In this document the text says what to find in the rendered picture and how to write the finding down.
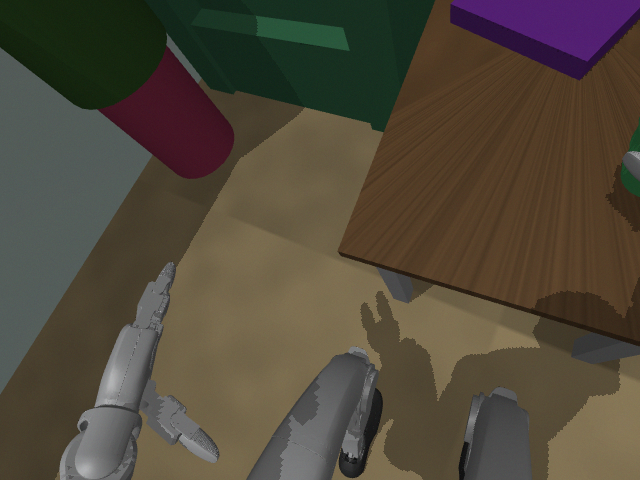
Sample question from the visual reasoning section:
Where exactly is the potted plant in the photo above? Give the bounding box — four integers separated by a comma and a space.
0, 0, 234, 179

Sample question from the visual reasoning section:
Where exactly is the left robot arm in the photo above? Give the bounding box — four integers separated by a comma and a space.
60, 405, 142, 480

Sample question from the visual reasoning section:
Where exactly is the left robot hand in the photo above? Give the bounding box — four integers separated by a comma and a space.
94, 262, 219, 463

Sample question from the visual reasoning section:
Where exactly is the right robot hand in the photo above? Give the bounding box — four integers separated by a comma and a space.
622, 151, 640, 182

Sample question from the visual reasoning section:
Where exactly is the coffee table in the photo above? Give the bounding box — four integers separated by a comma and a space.
338, 0, 640, 364

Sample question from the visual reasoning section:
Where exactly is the armchair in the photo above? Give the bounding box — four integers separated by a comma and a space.
145, 0, 435, 132

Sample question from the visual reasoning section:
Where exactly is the left robot foot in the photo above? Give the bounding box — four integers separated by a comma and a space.
339, 388, 383, 478

